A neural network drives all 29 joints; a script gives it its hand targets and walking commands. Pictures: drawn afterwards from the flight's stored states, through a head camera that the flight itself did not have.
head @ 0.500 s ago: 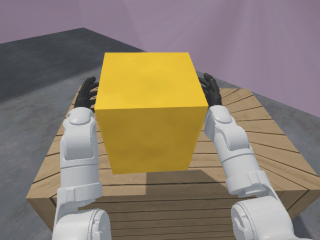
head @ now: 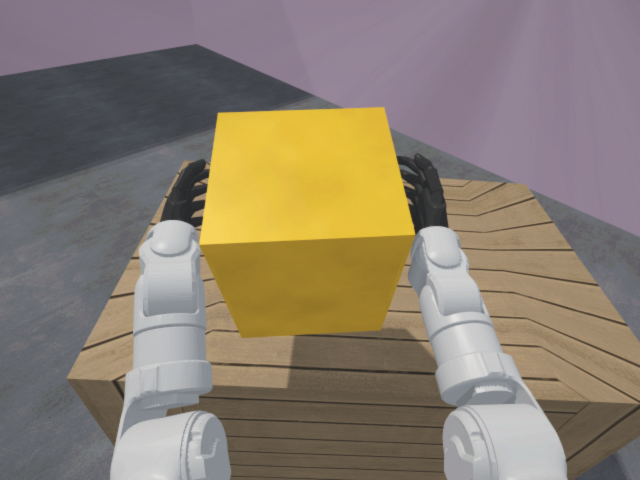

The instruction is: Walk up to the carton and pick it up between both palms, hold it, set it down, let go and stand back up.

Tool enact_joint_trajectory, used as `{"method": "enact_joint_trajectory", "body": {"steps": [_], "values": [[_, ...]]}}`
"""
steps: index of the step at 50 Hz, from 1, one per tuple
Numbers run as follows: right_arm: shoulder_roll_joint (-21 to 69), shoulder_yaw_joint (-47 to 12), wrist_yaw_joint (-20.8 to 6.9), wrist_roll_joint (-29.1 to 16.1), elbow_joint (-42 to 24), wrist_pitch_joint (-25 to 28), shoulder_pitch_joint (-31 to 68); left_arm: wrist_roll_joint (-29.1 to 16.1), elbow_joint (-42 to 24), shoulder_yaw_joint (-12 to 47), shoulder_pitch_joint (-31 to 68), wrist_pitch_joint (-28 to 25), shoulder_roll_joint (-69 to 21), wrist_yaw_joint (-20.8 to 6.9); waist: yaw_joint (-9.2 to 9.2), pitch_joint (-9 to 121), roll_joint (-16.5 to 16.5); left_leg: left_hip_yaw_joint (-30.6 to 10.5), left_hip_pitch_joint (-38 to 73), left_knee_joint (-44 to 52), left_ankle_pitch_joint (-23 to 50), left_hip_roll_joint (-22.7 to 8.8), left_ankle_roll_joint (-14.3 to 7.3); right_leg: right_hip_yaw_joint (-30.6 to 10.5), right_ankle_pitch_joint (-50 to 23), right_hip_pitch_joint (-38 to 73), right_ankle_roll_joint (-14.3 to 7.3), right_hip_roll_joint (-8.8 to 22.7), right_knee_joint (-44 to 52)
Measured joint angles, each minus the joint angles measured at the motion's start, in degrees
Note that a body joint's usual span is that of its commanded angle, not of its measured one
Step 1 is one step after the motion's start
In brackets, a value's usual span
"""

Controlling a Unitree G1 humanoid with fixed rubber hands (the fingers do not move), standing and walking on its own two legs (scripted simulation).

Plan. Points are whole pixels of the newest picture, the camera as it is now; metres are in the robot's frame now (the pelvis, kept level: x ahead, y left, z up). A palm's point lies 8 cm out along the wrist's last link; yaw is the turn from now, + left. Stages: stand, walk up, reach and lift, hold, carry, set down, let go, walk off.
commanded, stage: set down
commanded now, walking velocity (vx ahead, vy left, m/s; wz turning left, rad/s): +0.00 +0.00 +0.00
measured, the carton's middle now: (307, 232) +0.41 +0.03 +0.13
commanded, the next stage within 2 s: none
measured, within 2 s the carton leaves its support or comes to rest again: neither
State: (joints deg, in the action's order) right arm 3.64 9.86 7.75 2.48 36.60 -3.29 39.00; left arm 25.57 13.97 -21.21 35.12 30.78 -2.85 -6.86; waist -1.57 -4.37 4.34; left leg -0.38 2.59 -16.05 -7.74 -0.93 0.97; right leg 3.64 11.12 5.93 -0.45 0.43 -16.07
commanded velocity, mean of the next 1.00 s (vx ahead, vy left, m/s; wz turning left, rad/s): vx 0.00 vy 0.00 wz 0.00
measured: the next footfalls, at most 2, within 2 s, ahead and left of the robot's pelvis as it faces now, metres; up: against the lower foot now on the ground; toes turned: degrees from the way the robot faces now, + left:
none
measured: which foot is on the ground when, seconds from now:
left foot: down 0.00-1.00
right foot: down 0.00-1.00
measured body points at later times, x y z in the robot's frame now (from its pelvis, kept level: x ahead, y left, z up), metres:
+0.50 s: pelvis +0.02 +0.00 +0.00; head +0.00 +0.02 +0.45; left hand +0.40 +0.16 +0.13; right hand +0.41 -0.14 +0.16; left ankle +0.03 +0.13 -0.75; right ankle -0.01 -0.11 -0.75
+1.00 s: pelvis +0.01 +0.00 +0.00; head +0.01 +0.02 +0.45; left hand +0.41 +0.16 +0.10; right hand +0.42 -0.14 +0.13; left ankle +0.03 +0.13 -0.75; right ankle -0.01 -0.11 -0.75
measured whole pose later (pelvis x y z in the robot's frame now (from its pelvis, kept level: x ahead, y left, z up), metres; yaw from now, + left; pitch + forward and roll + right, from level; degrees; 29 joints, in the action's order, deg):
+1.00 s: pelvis +0.01 +0.00 +0.00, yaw -3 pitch -3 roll +0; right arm 1.7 22.6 3.4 12.5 53.9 9.5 43.9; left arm 21.8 37.3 -25.4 39.4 13.2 -5.1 0.6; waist 3.2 -3.2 3.0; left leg 2.6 -3.8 -14.1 -6.8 -1.9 1.2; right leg 0.8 9.7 -2.2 -0.5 -0.4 -15.3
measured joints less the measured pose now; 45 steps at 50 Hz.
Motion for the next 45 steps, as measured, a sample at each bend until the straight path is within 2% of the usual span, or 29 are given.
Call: {"method": "enact_joint_trajectory", "body": {"steps": [6,11,14,17,23,27,33,37,45], "values": [[-0.84,-1.08,-0.51,0.08,2.05,5.82,-2.07,-2.65,0.17,2.99,-3.83,-3.60,0.22,2.83,0.03,-2.78,0.69,-0.63,-1.95,-0.67,-0.29,-0.15,0.41,0.63,-0.09,-1.19,-0.12,-0.19,0.47],[-2.59,-2.88,-0.27,-2.50,0.85,10.20,-4.25,-6.58,-0.70,6.70,-5.84,-7.04,0.64,6.59,-0.38,-1.95,0.46,-0.85,-5.09,-1.61,-0.72,-0.49,0.70,0.83,-0.40,-3.62,-0.22,-0.56,0.99],[-3.51,-3.20,-0.17,-3.32,0.82,11.21,-4.08,-7.05,0.39,7.15,-5.17,-8.65,0.46,7.61,-0.48,-0.51,-0.16,-0.47,-5.72,-1.73,-1.08,-0.67,0.64,0.44,-0.38,-4.31,-0.22,-0.72,1.15],[-4.42,-3.62,-0.03,-3.61,2.06,10.34,-2.79,-6.23,2.17,6.08,-3.73,-8.55,-0.03,7.37,-0.40,0.39,-0.77,0.13,-4.85,-1.38,-1.36,-0.75,0.47,-0.16,-0.16,-3.81,-0.11,-0.75,1.19],[-4.62,-4.91,0.36,-3.33,4.95,7.41,-1.15,-3.33,3.61,2.02,-2.93,-6.14,-1.42,4.74,-0.02,-0.29,-0.58,0.75,-1.77,-0.18,-1.42,-0.58,0.22,-0.72,0.49,-1.60,0.07,-0.53,0.91],[-3.51,-4.48,0.34,-2.57,5.88,7.99,-1.76,-3.39,3.60,1.29,-4.31,-6.55,-1.52,4.29,0.68,-0.96,0.00,0.57,-2.04,-0.30,-1.27,-0.60,0.42,-0.52,0.42,-1.78,-0.03,-0.54,0.81],[-2.41,-1.14,-0.76,-1.06,8.04,11.39,-1.49,-5.73,5.95,3.44,-4.45,-9.58,-0.14,6.21,2.20,-1.07,-0.12,0.28,-4.51,-0.75,-0.61,-0.77,0.78,-0.25,-0.56,-3.81,-0.24,-0.73,1.14],[-2.10,3.16,-1.95,1.66,10.63,12.95,0.05,-6.75,10.53,3.89,-1.97,-11.88,0.20,7.69,2.54,0.74,-0.96,0.28,-6.48,-0.37,0.16,-0.66,0.65,-0.23,-1.23,-5.88,-0.17,-0.63,1.30],[-1.95,11.77,-3.77,8.81,15.93,12.10,3.96,-4.18,21.33,-1.93,4.55,-14.70,-1.56,7.39,3.55,1.79,-1.62,1.85,-6.47,2.02,1.44,-0.46,0.03,-1.73,-1.46,-7.86,0.10,-0.35,0.71]]}}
